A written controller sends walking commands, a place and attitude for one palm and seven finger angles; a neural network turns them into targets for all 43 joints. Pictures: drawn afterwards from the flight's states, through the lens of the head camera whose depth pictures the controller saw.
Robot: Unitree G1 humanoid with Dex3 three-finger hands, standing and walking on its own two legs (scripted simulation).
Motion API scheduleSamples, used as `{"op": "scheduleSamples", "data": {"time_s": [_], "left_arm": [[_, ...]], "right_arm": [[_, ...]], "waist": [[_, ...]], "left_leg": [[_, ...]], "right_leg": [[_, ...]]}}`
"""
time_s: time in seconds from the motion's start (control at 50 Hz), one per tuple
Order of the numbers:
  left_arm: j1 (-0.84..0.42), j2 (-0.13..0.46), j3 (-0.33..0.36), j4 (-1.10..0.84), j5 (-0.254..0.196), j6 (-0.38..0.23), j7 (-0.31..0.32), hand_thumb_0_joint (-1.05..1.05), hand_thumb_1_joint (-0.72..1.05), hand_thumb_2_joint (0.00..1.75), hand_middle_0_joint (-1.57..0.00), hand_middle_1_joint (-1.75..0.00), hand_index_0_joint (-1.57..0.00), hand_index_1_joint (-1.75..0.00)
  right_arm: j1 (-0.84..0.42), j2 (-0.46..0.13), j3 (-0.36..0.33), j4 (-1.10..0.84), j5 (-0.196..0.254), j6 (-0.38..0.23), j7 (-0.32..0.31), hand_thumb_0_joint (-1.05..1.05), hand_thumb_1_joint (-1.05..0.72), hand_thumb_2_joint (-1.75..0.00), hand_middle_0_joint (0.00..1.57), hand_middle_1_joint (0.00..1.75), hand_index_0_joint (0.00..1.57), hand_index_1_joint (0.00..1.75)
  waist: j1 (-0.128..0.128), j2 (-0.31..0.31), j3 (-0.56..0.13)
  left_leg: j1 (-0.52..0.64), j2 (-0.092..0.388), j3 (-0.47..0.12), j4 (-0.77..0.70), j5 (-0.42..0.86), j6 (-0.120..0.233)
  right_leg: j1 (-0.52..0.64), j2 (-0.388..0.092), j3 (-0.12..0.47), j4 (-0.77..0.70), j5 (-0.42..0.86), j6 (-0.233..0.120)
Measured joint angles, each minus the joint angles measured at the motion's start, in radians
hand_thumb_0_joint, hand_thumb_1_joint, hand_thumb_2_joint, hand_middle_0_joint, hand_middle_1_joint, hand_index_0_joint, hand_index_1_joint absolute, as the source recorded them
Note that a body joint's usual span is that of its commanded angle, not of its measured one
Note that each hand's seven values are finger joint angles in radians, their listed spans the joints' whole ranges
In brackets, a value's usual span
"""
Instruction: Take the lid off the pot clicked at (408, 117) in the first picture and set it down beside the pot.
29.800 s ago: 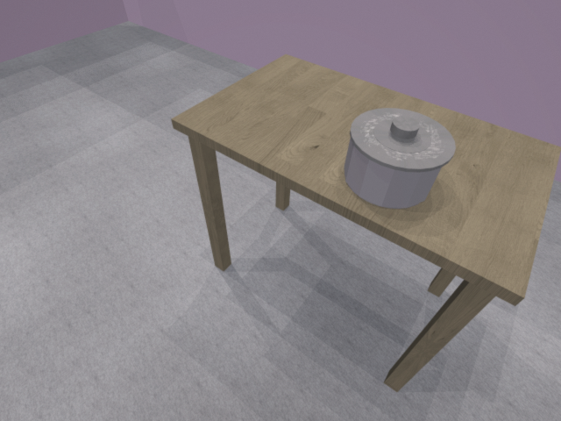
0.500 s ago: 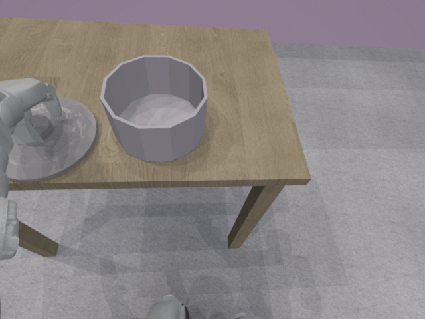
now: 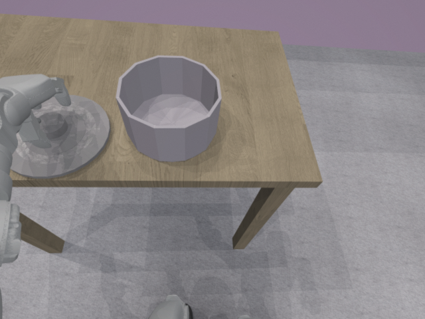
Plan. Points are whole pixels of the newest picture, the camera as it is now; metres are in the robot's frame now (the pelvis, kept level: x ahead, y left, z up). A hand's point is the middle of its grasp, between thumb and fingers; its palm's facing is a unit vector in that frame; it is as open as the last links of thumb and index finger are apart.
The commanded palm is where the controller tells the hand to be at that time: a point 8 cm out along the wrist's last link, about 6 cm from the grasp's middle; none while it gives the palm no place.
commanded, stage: raise the empty hand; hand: left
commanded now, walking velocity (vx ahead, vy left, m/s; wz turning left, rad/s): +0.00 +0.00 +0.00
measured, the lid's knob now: (51, 125) +0.48 +0.31 +0.03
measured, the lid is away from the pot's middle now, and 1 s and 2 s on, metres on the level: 0.24 0.24 0.24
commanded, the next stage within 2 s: draw the hand back to the body in 1.22 s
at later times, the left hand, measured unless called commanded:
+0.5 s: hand (22, 97) +0.46 +0.31 +0.13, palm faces -0.36 -0.10 -0.93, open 11.0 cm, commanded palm +0.49 +0.30 +0.19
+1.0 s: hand (6, 66) +0.48 +0.31 +0.18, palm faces -0.32 -0.12 -0.94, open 11.0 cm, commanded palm +0.49 +0.30 +0.25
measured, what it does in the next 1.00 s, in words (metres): stands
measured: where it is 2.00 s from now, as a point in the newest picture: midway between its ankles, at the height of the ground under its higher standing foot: outside the picture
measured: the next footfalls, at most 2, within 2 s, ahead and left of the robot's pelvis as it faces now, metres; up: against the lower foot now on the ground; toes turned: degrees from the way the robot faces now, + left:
none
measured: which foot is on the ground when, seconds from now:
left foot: down 0.00-1.00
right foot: down 0.00-1.00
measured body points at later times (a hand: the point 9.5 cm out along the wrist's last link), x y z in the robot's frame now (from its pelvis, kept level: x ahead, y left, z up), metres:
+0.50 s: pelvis -0.01 +0.02 +0.01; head +0.05 +0.04 +0.45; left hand +0.48 +0.31 +0.18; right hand +0.01 -0.26 -0.10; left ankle +0.05 +0.05 -0.70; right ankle -0.04 -0.14 -0.70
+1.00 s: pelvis +0.00 +0.01 +0.01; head +0.06 +0.04 +0.46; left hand +0.49 +0.31 +0.23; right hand +0.02 -0.27 -0.10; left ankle +0.05 +0.05 -0.70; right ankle -0.04 -0.14 -0.70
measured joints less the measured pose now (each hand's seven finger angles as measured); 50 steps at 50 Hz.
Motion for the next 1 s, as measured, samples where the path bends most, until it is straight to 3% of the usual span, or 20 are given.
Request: {"op": "scheduleSamples", "data": {"time_s": [0.1,0.2,0.4,0.8,1.0], "left_arm": [[-0.021,-0.011,-0.003,-0.003,-0.001,0.011,0.016,0.00,0.01,0.62,-0.36,-0.88,-0.35,-0.88],[-0.064,-0.023,-0.051,0.021,-0.001,0.055,0.021,0.00,0.01,0.62,-0.36,-0.88,-0.35,-0.88],[-0.122,-0.055,-0.092,0.054,-0.013,0.091,-0.009,0.00,0.01,0.62,-0.36,-0.88,-0.35,-0.88],[-0.222,-0.054,-0.121,0.088,-0.006,0.145,-0.057,0.00,0.00,0.62,-0.36,-0.88,-0.35,-0.88],[-0.252,-0.024,-0.106,0.080,-0.003,0.146,-0.090,0.00,0.00,0.62,-0.36,-0.88,-0.35,-0.88]], "right_arm": [[0.000,0.004,0.005,0.000,0.000,0.000,0.002,0.01,-0.91,-0.90,0.21,0.30,0.20,0.30],[0.010,0.004,0.003,0.001,0.002,-0.005,0.008,0.01,-0.91,-0.90,0.21,0.30,0.20,0.30],[0.021,0.000,0.012,0.012,0.006,-0.025,-0.002,0.01,-0.91,-0.90,0.21,0.30,0.20,0.30],[0.036,-0.007,0.010,0.024,0.002,-0.056,-0.003,0.01,-0.91,-0.90,0.21,0.30,0.20,0.30],[0.029,-0.002,0.013,0.016,0.003,-0.058,-0.003,0.01,-0.91,-0.90,0.21,0.30,0.20,0.30]], "waist": [[0.002,0.000,0.001],[0.007,0.004,0.001],[0.003,0.004,0.000],[0.000,0.002,0.005],[-0.006,-0.005,0.002]], "left_leg": [[0.011,-0.005,0.000,-0.010,0.010,0.006],[0.026,-0.013,-0.002,-0.025,0.021,0.010],[0.071,-0.024,0.005,-0.058,0.039,0.020],[0.114,-0.035,0.009,-0.106,0.057,0.022],[0.140,-0.034,0.005,-0.126,0.056,0.016]], "right_leg": [[0.012,-0.005,-0.001,-0.009,0.008,-0.001],[0.026,-0.011,-0.004,-0.019,0.014,-0.010],[0.066,-0.022,0.002,-0.041,0.026,-0.010],[0.103,-0.033,0.009,-0.079,0.039,-0.012],[0.134,-0.031,0.008,-0.111,0.045,-0.001]]}}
